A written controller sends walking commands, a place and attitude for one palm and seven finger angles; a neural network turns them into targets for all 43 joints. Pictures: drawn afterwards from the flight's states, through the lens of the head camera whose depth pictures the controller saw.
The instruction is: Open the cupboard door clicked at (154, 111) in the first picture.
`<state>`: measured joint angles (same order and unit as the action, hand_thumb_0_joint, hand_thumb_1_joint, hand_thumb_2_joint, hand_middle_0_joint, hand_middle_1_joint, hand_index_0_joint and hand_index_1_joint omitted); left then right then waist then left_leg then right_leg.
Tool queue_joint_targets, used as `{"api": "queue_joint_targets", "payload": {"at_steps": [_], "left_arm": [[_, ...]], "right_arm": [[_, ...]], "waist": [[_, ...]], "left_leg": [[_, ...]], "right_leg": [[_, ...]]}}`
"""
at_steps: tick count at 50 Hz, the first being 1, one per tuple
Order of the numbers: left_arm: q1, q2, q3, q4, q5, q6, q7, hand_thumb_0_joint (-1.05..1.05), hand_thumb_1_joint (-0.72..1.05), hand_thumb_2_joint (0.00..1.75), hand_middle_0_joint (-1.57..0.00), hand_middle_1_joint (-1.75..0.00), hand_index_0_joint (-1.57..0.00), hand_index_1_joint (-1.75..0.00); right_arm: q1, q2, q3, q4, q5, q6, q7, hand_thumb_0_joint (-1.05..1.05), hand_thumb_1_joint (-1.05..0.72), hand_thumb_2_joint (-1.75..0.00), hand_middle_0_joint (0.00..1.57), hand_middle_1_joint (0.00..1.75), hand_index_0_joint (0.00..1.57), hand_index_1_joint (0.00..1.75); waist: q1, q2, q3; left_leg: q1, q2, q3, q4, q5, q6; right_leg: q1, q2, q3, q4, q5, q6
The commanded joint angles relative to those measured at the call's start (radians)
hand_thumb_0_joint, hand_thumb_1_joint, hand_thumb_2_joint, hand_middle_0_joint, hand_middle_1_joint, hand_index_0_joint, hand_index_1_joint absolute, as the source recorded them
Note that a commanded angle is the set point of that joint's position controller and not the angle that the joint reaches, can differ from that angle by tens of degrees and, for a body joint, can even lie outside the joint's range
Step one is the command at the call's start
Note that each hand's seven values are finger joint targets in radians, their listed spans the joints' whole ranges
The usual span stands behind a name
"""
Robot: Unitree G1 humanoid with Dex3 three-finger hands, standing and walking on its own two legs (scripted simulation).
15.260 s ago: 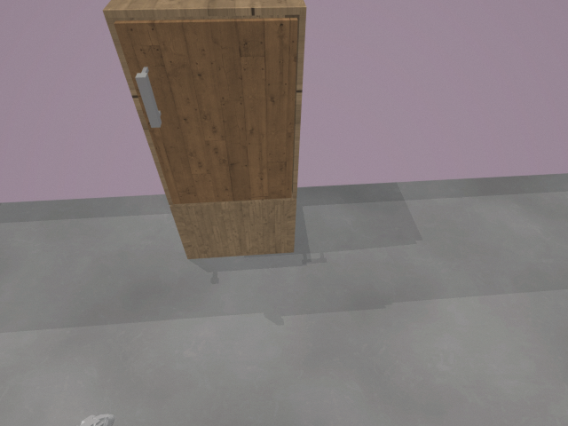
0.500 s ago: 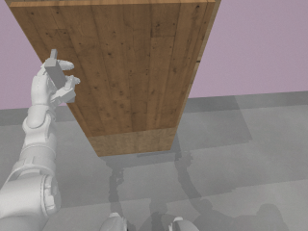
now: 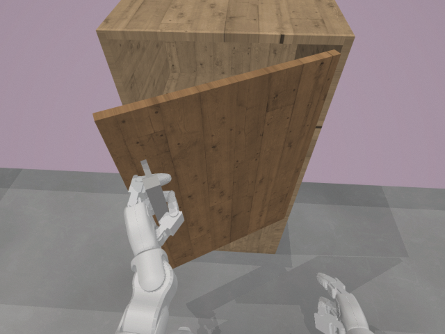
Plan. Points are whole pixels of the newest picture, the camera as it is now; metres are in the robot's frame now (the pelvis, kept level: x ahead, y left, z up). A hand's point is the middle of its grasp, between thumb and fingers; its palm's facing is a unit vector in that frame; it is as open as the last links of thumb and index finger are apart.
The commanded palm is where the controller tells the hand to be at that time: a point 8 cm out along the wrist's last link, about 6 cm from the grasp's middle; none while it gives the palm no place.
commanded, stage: pull the door open along its arc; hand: left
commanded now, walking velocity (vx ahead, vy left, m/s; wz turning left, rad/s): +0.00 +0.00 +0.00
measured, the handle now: (155, 196) +0.34 +0.15 +0.07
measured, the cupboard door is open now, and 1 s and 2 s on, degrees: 29 39 43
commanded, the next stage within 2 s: open thumb and fingers to let go in 0.20 s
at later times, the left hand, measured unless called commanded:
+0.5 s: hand (198, 246) +0.25 +0.06 +0.07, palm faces +0.40 -0.92 +0.01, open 6.5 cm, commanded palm +0.20 +0.10 +0.07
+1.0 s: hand (193, 251) +0.24 +0.07 +0.07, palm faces +0.34 -0.94 +0.01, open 14.5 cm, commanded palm +0.19 +0.09 +0.07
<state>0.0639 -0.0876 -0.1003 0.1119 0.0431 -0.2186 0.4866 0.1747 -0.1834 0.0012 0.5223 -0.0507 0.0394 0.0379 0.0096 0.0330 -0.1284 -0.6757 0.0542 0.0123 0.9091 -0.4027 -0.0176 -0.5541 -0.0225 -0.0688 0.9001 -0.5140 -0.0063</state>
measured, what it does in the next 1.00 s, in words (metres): stands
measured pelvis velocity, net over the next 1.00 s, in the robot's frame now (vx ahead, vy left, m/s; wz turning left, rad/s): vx -0.01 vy -0.02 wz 0.03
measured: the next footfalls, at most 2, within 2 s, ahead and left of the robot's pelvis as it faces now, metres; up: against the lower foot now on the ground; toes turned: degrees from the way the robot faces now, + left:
none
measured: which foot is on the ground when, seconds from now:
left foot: down 0.00-1.00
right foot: down 0.00-1.00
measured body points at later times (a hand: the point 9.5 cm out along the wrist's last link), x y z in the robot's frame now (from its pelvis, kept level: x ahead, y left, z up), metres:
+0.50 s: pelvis +0.00 -0.04 +0.00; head +0.01 -0.06 +0.45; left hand +0.22 +0.11 +0.07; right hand +0.18 -0.25 -0.10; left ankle +0.03 +0.13 -0.69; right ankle -0.04 -0.11 -0.69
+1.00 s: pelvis -0.01 -0.02 +0.00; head +0.01 -0.04 +0.45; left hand +0.21 +0.12 +0.07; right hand +0.18 -0.23 -0.09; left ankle +0.03 +0.13 -0.69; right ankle -0.04 -0.11 -0.69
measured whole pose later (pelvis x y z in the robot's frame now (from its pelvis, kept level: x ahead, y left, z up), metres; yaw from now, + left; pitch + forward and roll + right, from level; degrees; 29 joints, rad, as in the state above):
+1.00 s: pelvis -0.01 -0.02 +0.00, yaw +2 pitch +7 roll +0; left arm 0.34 -0.06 -0.26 -0.09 0.06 -0.23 0.48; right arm 0.21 -0.19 0.01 0.51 -0.06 -0.01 0.00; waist 0.00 0.05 -0.12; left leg -0.65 0.05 -0.03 0.92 -0.40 -0.05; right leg -0.53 -0.02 -0.10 0.94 -0.54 -0.04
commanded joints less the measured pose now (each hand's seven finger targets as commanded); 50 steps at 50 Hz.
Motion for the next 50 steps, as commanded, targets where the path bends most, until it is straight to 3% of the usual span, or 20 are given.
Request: {"api": "queue_joint_targets", "payload": {"at_steps": [1, 4, 8, 10, 14, 15, 16, 18, 22, 26, 28, 35, 37, 39, 43, 46, 50], "left_arm": [[-0.066, -0.051, -0.121, -0.33, 0.054, -0.021, 0.044, 0.0, 0.9, 0.9, -0.4, -1.35, -0.4, -1.35], [0.04, -0.077, -0.177, -0.383, 0.071, -0.021, 0.039, 0.0, 0.9, 0.9, -0.4, -1.35, -0.4, -1.35], [0.245, -0.111, -0.227, -0.453, 0.044, -0.013, 0.011, 0.0, 0.9, 0.9, -0.4, -1.35, -0.4, -1.35], [0.325, -0.105, -0.221, -0.49, 0.026, -0.007, -0.001, 0.0, 0.9, 0.9, -0.4, -1.35, -0.4, -1.35], [0.188, -0.071, -0.162, -0.441, 0.022, -0.009, 0.028, 0.0, 0.9, 0.9, -0.4, -1.35, -0.4, -1.35], [0.089, -0.049, -0.135, -0.414, 0.021, -0.015, 0.042, 0.0, 0.9, 0.9, -0.4, -1.35, -0.4, -1.35], [0.074, -0.043, -0.118, -0.408, 0.023, -0.026, 0.048, 0.0, 0.83, 0.87, -0.4, -1.34, -0.4, -1.34], [0.122, -0.044, -0.12, -0.397, 0.025, -0.035, 0.041, 0.0, 0.69, 0.81, -0.38, -1.33, -0.38, -1.33], [0.181, -0.049, -0.142, -0.403, 0.02, -0.048, 0.008, 0.0, 0.41, 0.69, -0.36, -1.3, -0.36, -1.3], [0.141, -0.029, -0.138, -0.405, 0.021, -0.068, -0.008, 0.0, 0.13, 0.57, -0.35, -1.27, -0.35, -1.27], [0.135, -0.029, -0.144, -0.411, 0.028, -0.077, -0.011, 0.0, -0.01, 0.51, -0.33, -1.25, -0.33, -1.25], [0.16, -0.014, -0.119, -0.417, 0.012, -0.098, -0.014, 0.0, -0.5, 0.3, -0.3, -1.2, -0.3, -1.2], [0.178, -0.003, -0.11, -0.414, 0.019, -0.101, -0.012, 0.0, -0.5, 0.3, -0.3, -1.2, -0.3, -1.2], [0.143, -0.04, -0.159, -0.436, 0.029, -0.102, -0.01, 0.0, -0.5, 0.3, -0.28, -1.1, -0.28, -1.1], [0.185, -0.066, -0.19, -0.416, 0.039, -0.089, -0.006, 0.0, -0.5, 0.3, -0.25, -0.9, -0.25, -0.9], [0.144, -0.082, -0.207, -0.427, 0.038, -0.072, 0.005, 0.0, -0.5, 0.3, -0.22, -0.75, -0.22, -0.75], [0.154, -0.105, -0.224, -0.438, 0.04, -0.05, 0.017, 0.0, -0.5, 0.3, -0.19, -0.55, -0.19, -0.55]], "right_arm": [[-0.032, -0.101, -0.035, -0.159, -0.002, -0.023, -0.021, 0.0, -0.9, -0.9, 0.2, 0.3, 0.2, 0.3], [-0.054, -0.088, -0.025, -0.175, -0.004, -0.03, -0.025, 0.0, -0.9, -0.9, 0.2, 0.3, 0.2, 0.3], [-0.086, -0.075, -0.009, -0.197, 0.004, -0.045, -0.014, 0.0, -0.9, -0.9, 0.2, 0.3, 0.2, 0.3], [-0.094, -0.073, -0.006, -0.203, 0.007, -0.052, -0.01, 0.0, -0.9, -0.9, 0.2, 0.3, 0.2, 0.3], [-0.106, -0.079, -0.001, -0.18, -0.007, -0.059, -0.025, 0.0, -0.9, -0.9, 0.2, 0.3, 0.2, 0.3], [-0.108, -0.08, 0.002, -0.161, -0.011, -0.061, -0.032, 0.0, -0.9, -0.9, 0.2, 0.3, 0.2, 0.3], [-0.108, -0.079, -0.003, -0.154, -0.014, -0.064, -0.037, 0.0, -0.9, -0.9, 0.2, 0.3, 0.2, 0.3], [-0.099, -0.076, -0.008, -0.157, -0.014, -0.071, -0.04, 0.0, -0.9, -0.9, 0.2, 0.3, 0.2, 0.3], [-0.069, -0.084, -0.015, -0.166, -0.009, -0.079, -0.039, 0.0, -0.9, -0.9, 0.2, 0.3, 0.2, 0.3], [-0.059, -0.092, -0.018, -0.158, -0.01, -0.081, -0.042, 0.0, -0.9, -0.9, 0.2, 0.3, 0.2, 0.3], [-0.062, -0.093, -0.019, -0.16, -0.011, -0.082, -0.042, 0.0, -0.9, -0.9, 0.2, 0.3, 0.2, 0.3], [-0.059, -0.091, -0.021, -0.162, -0.01, -0.088, -0.047, 0.0, -0.9, -0.9, 0.2, 0.3, 0.2, 0.3], [-0.057, -0.092, -0.024, -0.163, -0.009, -0.089, -0.047, 0.0, -0.9, -0.9, 0.2, 0.3, 0.2, 0.3], [-0.059, -0.092, -0.021, -0.167, -0.007, -0.092, -0.043, 0.0, -0.9, -0.9, 0.2, 0.3, 0.2, 0.3], [-0.057, -0.095, -0.021, -0.179, -0.005, -0.098, -0.039, 0.0, -0.9, -0.9, 0.2, 0.3, 0.2, 0.3], [-0.059, -0.096, -0.018, -0.184, -0.003, -0.099, -0.038, 0.0, -0.9, -0.9, 0.2, 0.3, 0.2, 0.3], [-0.065, -0.092, -0.016, -0.193, 0.0, -0.095, -0.034, 0.0, -0.9, -0.9, 0.2, 0.3, 0.2, 0.3]], "waist": [[-0.029, -0.07, -0.189], [-0.028, -0.082, -0.17], [-0.007, -0.053, -0.143], [0.001, -0.075, -0.137], [-0.015, -0.099, -0.078], [-0.029, -0.114, -0.056], [-0.023, -0.117, -0.075], [-0.007, -0.12, -0.115], [-0.006, -0.155, -0.137], [-0.023, -0.16, -0.11], [-0.02, -0.129, -0.121], [-0.014, -0.145, -0.135], [-0.01, -0.156, -0.133], [-0.023, -0.105, -0.132], [-0.02, -0.118, -0.128], [-0.024, -0.099, -0.127], [-0.017, -0.087, -0.146]], "left_leg": [[0.249, -0.039, -0.008, -0.114, 0.261, 0.029], [0.246, -0.043, -0.011, -0.109, 0.252, 0.033], [0.242, -0.05, -0.01, -0.101, 0.256, 0.034], [0.236, -0.055, -0.01, -0.094, 0.253, 0.032], [0.196, -0.065, -0.02, -0.066, 0.194, 0.031], [0.179, -0.067, -0.023, -0.055, 0.166, 0.031], [0.179, -0.069, -0.024, -0.049, 0.158, 0.03], [0.184, -0.07, -0.022, -0.054, 0.177, 0.03], [0.178, -0.07, -0.023, -0.063, 0.214, 0.034], [0.163, -0.069, -0.026, -0.06, 0.188, 0.036], [0.166, -0.068, -0.027, -0.06, 0.19, 0.038], [0.154, -0.069, -0.023, -0.051, 0.181, 0.037], [0.153, -0.066, -0.025, -0.052, 0.19, 0.039], [0.175, -0.065, -0.022, -0.053, 0.191, 0.042], [0.178, -0.06, -0.025, -0.059, 0.19, 0.043], [0.182, -0.062, -0.025, -0.058, 0.173, 0.042], [0.197, -0.06, -0.026, -0.064, 0.204, 0.04]], "right_leg": [[0.056, 0.035, -0.005, -0.149, 0.397, -0.013], [0.066, 0.029, 0.001, -0.158, 0.403, -0.012], [0.094, 0.024, 0.004, -0.17, 0.439, -0.013], [0.111, 0.019, 0.009, -0.175, 0.475, -0.006], [0.048, 0.007, 0.036, -0.195, 0.414, 0.008], [0.018, -0.001, 0.049, -0.206, 0.366, 0.014], [0.017, -0.006, 0.066, -0.213, 0.343, 0.016], [0.049, -0.013, 0.078, -0.211, 0.384, 0.017], [0.104, -0.024, 0.089, -0.202, 0.512, 0.027], [0.078, -0.032, 0.098, -0.206, 0.48, 0.032], [0.069, -0.03, 0.095, -0.195, 0.464, 0.026], [0.074, -0.031, 0.101, -0.194, 0.464, 0.029], [0.077, -0.025, 0.095, -0.189, 0.455, 0.023], [0.042, -0.016, 0.072, -0.172, 0.427, 0.016], [0.024, -0.001, 0.042, -0.16, 0.383, 0.005], [0.011, 0.003, 0.037, -0.163, 0.34, 0.002], [0.02, 0.013, 0.016, -0.144, 0.365, -0.006]]}}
